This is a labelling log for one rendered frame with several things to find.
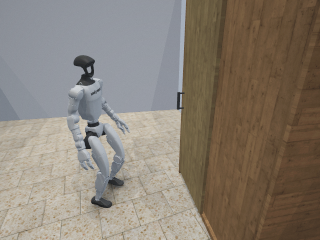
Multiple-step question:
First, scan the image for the left robot foot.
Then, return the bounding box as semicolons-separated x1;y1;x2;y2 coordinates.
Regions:
108;176;124;186

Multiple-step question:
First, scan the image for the robot foot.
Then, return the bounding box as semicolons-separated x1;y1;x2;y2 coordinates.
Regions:
108;176;124;186
91;196;112;208

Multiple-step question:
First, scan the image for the right robot foot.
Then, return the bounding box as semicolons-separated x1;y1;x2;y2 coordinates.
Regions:
91;196;112;208

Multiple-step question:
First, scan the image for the robot left upper arm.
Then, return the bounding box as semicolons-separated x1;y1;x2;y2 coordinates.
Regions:
91;78;106;106

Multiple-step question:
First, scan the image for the robot right upper arm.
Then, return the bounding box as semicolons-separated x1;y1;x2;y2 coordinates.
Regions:
66;86;84;124

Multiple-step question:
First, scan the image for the robot right forearm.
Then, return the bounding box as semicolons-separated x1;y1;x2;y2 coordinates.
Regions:
67;116;86;151

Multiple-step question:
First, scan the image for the left robot hand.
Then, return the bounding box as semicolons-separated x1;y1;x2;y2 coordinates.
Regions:
115;118;130;135

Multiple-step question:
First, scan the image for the handle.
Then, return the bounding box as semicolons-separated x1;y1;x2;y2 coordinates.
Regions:
177;92;185;110

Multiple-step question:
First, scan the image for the right robot hand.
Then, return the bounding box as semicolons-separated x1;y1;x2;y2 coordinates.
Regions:
77;149;95;170

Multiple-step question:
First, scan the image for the wardrobe door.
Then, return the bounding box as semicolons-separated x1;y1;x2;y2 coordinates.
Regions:
203;0;320;240
179;0;227;214

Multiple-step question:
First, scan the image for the robot left forearm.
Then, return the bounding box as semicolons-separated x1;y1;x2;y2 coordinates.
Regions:
102;101;119;121

